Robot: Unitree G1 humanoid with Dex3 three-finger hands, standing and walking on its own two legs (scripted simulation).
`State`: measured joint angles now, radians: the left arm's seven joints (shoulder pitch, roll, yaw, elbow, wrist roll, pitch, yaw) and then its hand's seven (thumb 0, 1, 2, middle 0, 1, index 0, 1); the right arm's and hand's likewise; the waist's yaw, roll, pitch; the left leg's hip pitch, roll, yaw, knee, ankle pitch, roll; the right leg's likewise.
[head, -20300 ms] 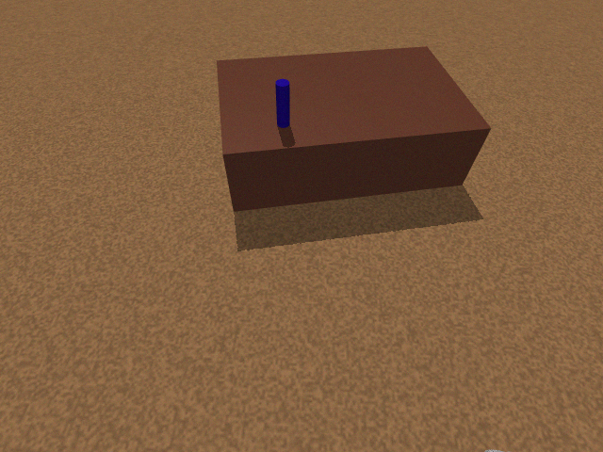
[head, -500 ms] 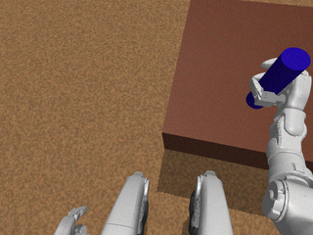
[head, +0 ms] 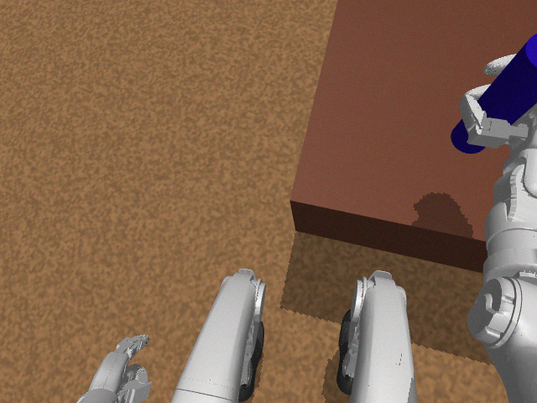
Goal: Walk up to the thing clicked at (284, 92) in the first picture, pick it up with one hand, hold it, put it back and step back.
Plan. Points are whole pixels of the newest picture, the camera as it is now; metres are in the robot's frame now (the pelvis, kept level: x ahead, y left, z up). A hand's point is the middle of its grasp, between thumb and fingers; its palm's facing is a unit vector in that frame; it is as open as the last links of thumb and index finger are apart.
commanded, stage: crouch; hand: right
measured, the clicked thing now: (502, 103) +0.50 -0.26 +0.01
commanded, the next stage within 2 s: lower in 0.08 s
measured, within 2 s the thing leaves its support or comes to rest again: rests again in 1.20 s
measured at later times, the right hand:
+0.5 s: hand (466, 121) +0.51 -0.25 -0.06, palm faces +0.24 +0.97 -0.02, open 7.1 cm
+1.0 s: hand (455, 127) +0.52 -0.25 -0.10, palm faces +0.25 +0.97 -0.03, open 7.1 cm
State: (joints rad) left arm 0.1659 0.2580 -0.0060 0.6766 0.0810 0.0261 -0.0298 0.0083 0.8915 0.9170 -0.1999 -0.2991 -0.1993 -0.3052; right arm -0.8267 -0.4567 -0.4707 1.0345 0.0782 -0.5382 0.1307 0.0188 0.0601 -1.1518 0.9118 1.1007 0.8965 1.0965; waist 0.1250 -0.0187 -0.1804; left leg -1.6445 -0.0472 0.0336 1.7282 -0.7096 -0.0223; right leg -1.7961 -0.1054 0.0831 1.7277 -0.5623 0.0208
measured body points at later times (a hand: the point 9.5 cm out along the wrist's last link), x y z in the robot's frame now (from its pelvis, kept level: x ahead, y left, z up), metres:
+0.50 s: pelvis -0.01 +0.00 -0.06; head +0.21 -0.04 +0.33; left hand +0.07 +0.27 -0.18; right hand +0.49 -0.30 -0.06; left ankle +0.04 +0.13 -0.50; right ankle +0.08 -0.14 -0.50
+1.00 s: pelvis -0.02 +0.01 -0.11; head +0.21 -0.03 +0.27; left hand +0.04 +0.29 -0.23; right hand +0.50 -0.30 -0.10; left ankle +0.04 +0.13 -0.50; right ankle +0.08 -0.14 -0.50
